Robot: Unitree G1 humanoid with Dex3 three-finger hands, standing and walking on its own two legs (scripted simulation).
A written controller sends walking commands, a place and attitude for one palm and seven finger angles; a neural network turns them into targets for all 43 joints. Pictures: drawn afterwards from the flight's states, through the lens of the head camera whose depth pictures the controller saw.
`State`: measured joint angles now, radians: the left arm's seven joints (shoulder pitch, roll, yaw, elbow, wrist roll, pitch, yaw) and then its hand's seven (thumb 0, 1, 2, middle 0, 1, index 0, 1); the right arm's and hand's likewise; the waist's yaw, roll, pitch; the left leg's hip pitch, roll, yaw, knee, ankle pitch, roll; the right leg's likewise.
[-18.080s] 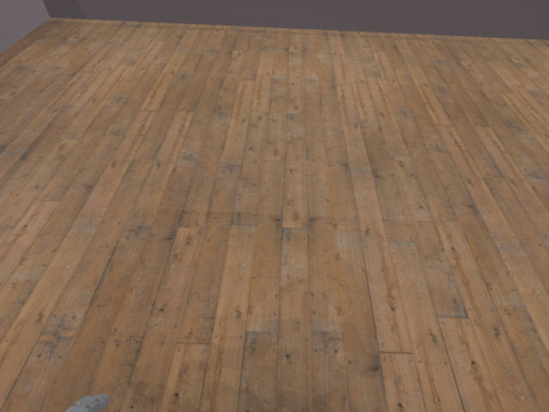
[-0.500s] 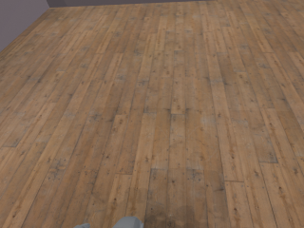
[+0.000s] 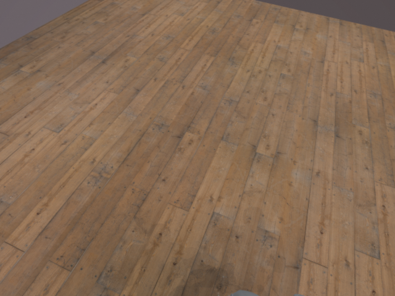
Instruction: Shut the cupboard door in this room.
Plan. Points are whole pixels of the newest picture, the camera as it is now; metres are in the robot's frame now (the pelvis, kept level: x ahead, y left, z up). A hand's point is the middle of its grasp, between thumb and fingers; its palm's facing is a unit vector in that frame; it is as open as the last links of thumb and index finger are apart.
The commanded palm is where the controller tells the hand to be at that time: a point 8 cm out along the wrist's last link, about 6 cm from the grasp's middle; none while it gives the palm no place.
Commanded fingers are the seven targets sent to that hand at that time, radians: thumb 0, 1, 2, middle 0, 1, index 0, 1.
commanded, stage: turn or walk to find it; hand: left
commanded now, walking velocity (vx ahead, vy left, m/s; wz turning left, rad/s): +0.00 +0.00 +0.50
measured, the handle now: out of the picture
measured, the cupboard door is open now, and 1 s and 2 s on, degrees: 100 100 100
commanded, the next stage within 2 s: none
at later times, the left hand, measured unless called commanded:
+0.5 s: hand out of the picture +0.03 +0.16 -0.15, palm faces +0.25 -0.93 -0.27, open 7.4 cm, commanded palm none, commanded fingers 0.00 0.90 0.90 -0.20 -0.30 -0.20 -0.30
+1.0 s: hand out of the picture -0.07 +0.21 -0.16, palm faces +0.50 -0.83 -0.25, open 7.4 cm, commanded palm none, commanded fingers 0.00 0.90 0.90 -0.20 -0.30 -0.20 -0.30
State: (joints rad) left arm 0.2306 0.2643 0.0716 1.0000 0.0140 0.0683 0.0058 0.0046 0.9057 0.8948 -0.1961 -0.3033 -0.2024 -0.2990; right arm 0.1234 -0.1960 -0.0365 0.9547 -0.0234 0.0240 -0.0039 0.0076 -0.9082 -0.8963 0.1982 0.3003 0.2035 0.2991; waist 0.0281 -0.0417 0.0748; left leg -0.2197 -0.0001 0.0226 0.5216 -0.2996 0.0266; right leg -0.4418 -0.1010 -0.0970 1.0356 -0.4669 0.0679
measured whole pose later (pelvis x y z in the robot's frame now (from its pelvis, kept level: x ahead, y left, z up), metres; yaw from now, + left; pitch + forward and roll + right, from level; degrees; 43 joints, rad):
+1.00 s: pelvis -0.04 -0.02 +0.00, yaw +29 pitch +0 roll -1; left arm 0.17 0.26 0.07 0.93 0.01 0.05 0.00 0.00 0.91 0.90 -0.19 -0.30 -0.20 -0.30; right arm 0.15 -0.20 -0.04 0.93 -0.03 0.03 0.00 0.01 -0.91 -0.90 0.20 0.30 0.21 0.30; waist 0.00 -0.02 0.08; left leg -0.27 -0.02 -0.03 0.47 -0.20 0.03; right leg -0.44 -0.08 -0.03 0.98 -0.43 0.08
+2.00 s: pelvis +0.05 +0.07 -0.01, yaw +57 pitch +0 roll +1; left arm 0.13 0.23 0.05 0.93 0.02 -0.02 -0.05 0.00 0.91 0.90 -0.19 -0.30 -0.20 -0.30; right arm 0.36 -0.18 -0.04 1.06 -0.03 -0.04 0.00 0.01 -0.90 -0.90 0.20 0.30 0.21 0.30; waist -0.04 0.01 0.06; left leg 0.02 0.02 -0.03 0.43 -0.45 -0.03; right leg -0.47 -0.11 -0.13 0.63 -0.21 0.07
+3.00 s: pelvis +0.27 +0.45 -0.02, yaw +67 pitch -1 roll +1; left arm 0.07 0.20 0.05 0.97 0.03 -0.06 -0.04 0.00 0.91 0.90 -0.19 -0.30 -0.20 -0.30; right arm 0.41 -0.15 -0.06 1.14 -0.03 -0.05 0.00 0.01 -0.91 -0.90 0.20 0.30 0.20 0.30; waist -0.05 0.01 0.07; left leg -0.04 0.06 0.13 0.59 -0.47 -0.01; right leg -0.42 -0.10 -0.14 0.61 -0.16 -0.02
